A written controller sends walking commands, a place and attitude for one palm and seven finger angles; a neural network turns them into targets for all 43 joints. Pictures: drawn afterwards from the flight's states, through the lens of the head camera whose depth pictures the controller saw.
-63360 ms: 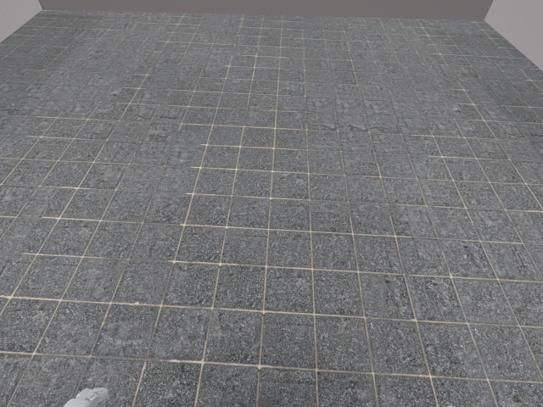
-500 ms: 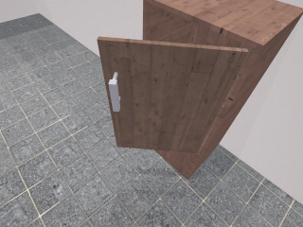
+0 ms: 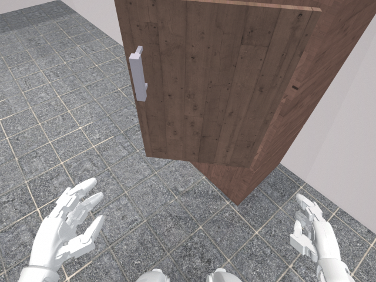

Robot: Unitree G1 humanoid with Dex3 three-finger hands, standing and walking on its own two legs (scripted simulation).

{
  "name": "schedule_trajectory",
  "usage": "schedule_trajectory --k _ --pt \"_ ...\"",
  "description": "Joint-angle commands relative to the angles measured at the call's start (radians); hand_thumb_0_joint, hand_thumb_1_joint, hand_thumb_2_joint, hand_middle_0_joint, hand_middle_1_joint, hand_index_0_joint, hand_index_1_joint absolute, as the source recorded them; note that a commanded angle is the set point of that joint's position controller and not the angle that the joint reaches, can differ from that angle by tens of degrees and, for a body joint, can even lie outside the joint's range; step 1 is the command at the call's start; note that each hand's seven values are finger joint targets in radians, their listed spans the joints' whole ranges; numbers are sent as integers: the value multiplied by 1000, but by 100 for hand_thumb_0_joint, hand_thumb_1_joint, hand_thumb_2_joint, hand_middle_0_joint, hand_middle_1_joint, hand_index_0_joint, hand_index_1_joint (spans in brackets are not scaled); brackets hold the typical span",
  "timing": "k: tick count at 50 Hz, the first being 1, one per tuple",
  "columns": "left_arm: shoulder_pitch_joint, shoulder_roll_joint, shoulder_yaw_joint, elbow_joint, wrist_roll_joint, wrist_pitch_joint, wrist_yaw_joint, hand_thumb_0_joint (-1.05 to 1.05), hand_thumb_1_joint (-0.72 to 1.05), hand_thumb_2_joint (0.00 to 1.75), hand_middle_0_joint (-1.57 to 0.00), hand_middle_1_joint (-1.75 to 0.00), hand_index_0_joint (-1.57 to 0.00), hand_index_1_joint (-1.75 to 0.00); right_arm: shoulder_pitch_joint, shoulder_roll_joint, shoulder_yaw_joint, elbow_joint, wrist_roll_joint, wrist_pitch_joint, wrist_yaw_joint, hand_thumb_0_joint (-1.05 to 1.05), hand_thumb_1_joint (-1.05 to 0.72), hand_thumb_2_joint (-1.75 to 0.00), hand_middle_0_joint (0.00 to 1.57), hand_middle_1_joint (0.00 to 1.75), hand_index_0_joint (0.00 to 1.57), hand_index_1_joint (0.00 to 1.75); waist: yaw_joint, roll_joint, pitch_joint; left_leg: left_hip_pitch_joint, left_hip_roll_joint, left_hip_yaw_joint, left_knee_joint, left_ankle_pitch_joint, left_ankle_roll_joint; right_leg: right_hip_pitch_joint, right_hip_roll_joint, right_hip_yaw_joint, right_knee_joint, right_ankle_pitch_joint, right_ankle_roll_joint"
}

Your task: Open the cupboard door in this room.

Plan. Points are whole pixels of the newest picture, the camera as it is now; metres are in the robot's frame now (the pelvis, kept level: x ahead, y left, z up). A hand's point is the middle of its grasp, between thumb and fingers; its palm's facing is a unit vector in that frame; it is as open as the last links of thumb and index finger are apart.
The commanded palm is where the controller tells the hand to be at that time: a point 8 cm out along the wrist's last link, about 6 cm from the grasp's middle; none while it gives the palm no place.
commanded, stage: raise the hand with hooked fingers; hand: left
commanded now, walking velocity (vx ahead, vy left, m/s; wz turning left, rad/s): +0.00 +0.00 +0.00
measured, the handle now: (140, 74) +0.57 +0.17 +0.12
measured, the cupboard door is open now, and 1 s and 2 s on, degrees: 41 41 41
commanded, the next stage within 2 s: move the hooked fingers beside the handle in 1.68 s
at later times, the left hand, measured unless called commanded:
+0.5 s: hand (65, 203) +0.24 +0.24 +0.08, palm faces -0.01 -1.00 -0.05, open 11.6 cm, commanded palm +0.21 +0.30 +0.08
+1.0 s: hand (29, 166) +0.28 +0.31 +0.12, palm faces +0.00 -1.00 -0.04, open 13.9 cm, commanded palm +0.26 +0.36 +0.13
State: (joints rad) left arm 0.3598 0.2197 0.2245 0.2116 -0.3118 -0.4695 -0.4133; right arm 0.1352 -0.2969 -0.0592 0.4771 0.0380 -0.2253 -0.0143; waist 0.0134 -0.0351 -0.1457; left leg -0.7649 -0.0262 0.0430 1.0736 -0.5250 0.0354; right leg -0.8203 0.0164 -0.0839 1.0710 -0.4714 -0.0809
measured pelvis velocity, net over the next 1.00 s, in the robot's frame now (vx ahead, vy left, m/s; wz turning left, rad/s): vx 0.01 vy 0.04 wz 0.02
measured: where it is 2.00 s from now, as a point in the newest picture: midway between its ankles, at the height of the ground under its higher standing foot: outside the picture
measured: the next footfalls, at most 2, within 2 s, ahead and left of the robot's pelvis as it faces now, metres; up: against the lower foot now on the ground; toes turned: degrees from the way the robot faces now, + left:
none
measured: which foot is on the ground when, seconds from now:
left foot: down 0.00-1.00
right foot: down 0.00-1.00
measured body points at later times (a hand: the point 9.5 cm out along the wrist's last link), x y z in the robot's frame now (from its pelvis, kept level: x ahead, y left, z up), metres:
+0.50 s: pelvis +0.00 +0.00 +0.02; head +0.05 +0.00 +0.47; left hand +0.23 +0.30 +0.08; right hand +0.13 -0.26 -0.07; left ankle +0.00 +0.10 -0.66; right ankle +0.03 -0.07 -0.66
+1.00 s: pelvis +0.01 +0.04 +0.04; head +0.05 +0.05 +0.49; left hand +0.28 +0.36 +0.12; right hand +0.20 -0.18 -0.02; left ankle +0.00 +0.10 -0.66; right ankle +0.03 -0.07 -0.66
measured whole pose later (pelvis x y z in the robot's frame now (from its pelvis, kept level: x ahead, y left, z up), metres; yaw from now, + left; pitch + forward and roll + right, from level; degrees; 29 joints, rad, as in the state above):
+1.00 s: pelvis +0.01 +0.04 +0.04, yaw +1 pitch +8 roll -3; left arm 0.01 0.40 0.37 0.30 -0.35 -0.22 -0.49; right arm 0.24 -0.26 0.07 0.55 0.05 -0.24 -0.07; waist 0.03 0.03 -0.07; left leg -0.53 -0.05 0.02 0.83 -0.43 0.08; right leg -0.54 0.01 -0.10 0.75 -0.35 -0.02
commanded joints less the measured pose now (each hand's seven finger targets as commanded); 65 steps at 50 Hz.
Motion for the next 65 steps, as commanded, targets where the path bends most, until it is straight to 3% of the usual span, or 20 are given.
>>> schedule_trajectory --k 1,2,6,7,10,14,17,21,25,26,30,37,42,43,46,48,51,53,59,65 --pt "-205 205 106 -419 -39 -96 51 0 39 68 -24 -63 -24 -63 50 -76 -7 -133 4 -45 -31 0 -90 -90 20 30 20 30 -38 114 -178 7 13 -45 -99 165 0 228 -38 227 -290 -29 63" --pt "-275 213 78 -446 -38 -103 46 0 36 67 -24 -64 -24 -64 58 -82 4 -122 1 -49 -38 0 -90 -90 20 30 20 30 -71 94 -163 -6 21 -54 -79 162 5 215 -36 239 -289 -18 70" --pt "-285 243 65 -303 -29 -70 -3 0 27 63 -25 -70 -25 -70 57 -93 25 -65 11 -71 -64 0 -90 -90 20 30 20 30 -85 115 -91 -33 26 -65 -97 109 8 211 -39 235 -342 -117 69" --pt "-291 264 86 -242 -46 -40 -25 0 25 62 -25 -72 -25 -72 59 -100 31 -59 13 -72 -69 0 -90 -90 20 30 20 30 -82 101 -72 -43 27 -72 -92 116 7 222 -38 248 -350 -115 73" --pt "-240 310 150 -185 -67 36 -56 0 18 59 -25 -76 -25 -76 53 -98 37 -66 19 -75 -72 0 -90 -90 20 30 20 30 -37 91 -147 -26 20 -71 -131 149 4 325 -61 254 -380 -86 82" --pt "-177 331 239 -156 -106 79 -55 0 8 55 -26 -82 -26 -82 52 -87 40 -67 12 -78 -59 0 -90 -90 20 30 20 30 8 38 -196 -18 17 -83 -166 232 -8 438 -84 256 -374 103 101" --pt "-182 308 230 -142 -114 63 -47 0 1 52 -26 -87 -26 -87 59 -92 37 -63 6 -89 -49 0 -90 -90 20 30 20 30 6 5 -155 -11 16 -87 -191 255 -9 429 -77 242 -368 161 107" --pt "-186 300 221 -132 -103 31 -46 0 -8 48 -27 -93 -27 -93 85 -102 25 -50 10 -102 -47 0 -90 -90 20 30 20 30 -9 -21 -133 18 13 -75 -226 234 -3 394 -70 214 -389 103 104" --pt "-267 321 211 -161 -96 23 -54 0 -17 44 -28 -99 -28 -99 94 -112 26 -50 13 -111 -55 0 -90 -90 20 30 20 30 -15 54 -138 98 14 -69 -263 238 4 362 -46 169 -387 61 78" --pt "-273 332 222 -162 -94 22 -48 0 -20 43 -28 -100 -28 -100 98 -116 25 -47 13 -112 -59 0 -90 -90 20 30 20 30 -12 37 -143 112 16 -74 -275 247 5 366 -40 151 -381 74 74" --pt "-331 340 216 -187 -86 33 -44 0 -29 39 -29 -107 -29 -107 99 -119 30 -43 13 -111 -65 0 -90 -90 20 30 20 30 -9 135 -165 206 21 -86 -317 300 -1 365 -17 86 -342 190 57" --pt "-385 362 222 -149 -73 118 -46 0 -45 32 -30 -117 -30 -117 102 -129 43 -53 8 -93 -66 0 -90 -90 20 30 20 30 -4 147 -111 291 33 -120 -362 415 -30 348 4 27 -330 297 40" --pt "-470 380 224 -150 -67 164 -61 0 -50 30 -30 -120 -30 -120 100 -127 49 -59 11 -81 -68 0 -90 -90 20 30 20 30 -2 154 -128 359 42 -145 -385 473 -53 347 10 16 -342 308 38" --pt "-489 385 226 -167 -65 166 -65 0 -50 30 -30 -120 -30 -120 105 -126 48 -57 11 -78 -68 0 -90 -90 20 30 20 30 -5 155 -166 394 47 -148 -389 514 -58 353 9 16 -345 322 41" --pt "-512 390 237 -117 -67 187 -73 0 -50 30 -30 -120 -30 -120 102 -127 50 -54 11 -71 -71 0 -90 -90 20 30 20 30 -9 108 -141 387 50 -158 -402 500 -63 345 9 10 -357 310 46" --pt "-563 419 245 -122 -62 192 -85 0 -50 30 -30 -120 -30 -120 103 -127 54 -47 11 -67 -71 0 -90 -90 20 30 20 30 -5 177 -153 430 52 -160 -407 555 -75 345 8 12 -363 323 40" --pt "-599 426 249 -73 -62 208 -97 0 -50 30 -30 -120 -30 -120 99 -131 57 -43 12 -62 -75 0 -90 -90 20 30 20 30 -7 137 -132 424 54 -173 -424 528 -75 341 6 8 -376 299 42" --pt "-637 457 267 -77 -62 209 -108 0 -50 30 -30 -120 -30 -120 99 -132 57 -40 11 -60 -76 0 -90 -90 20 30 20 30 -3 173 -162 457 54 -177 -430 553 -80 357 5 11 -384 306 38" --pt "-689 507 302 -1 -70 226 -141 0 -50 30 -30 -120 -30 -120 107 -139 57 -30 12 -52 -81 0 -90 -90 20 30 20 30 -5 151 -159 468 52 -175 -445 555 -75 375 6 14 -413 316 39" --pt "-636 467 279 38 -78 237 -159 0 -50 30 -30 -120 -30 -120 109 -143 50 -39 13 -50 -67 0 -90 -90 20 30 20 30 0 122 -143 432 42 -154 -442 543 -62 388 3 15 -419 334 39"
